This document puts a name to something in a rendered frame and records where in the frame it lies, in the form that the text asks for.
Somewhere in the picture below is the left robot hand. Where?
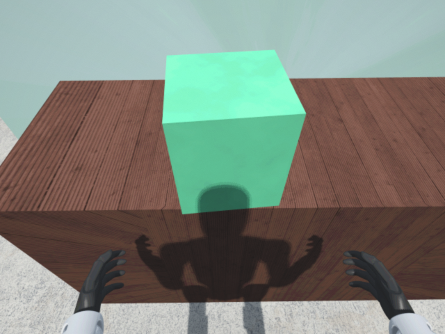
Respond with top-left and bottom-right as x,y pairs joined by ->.
74,249 -> 127,314

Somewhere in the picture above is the pedestal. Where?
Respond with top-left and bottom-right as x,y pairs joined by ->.
0,77 -> 445,303

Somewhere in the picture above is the carton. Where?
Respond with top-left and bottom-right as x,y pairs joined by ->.
162,50 -> 306,214

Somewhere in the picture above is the left robot forearm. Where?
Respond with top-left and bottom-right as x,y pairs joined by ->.
61,310 -> 104,334

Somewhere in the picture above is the right robot forearm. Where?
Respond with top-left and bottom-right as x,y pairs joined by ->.
389,313 -> 436,334

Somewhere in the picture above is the right robot hand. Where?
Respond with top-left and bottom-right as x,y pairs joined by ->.
343,250 -> 414,320

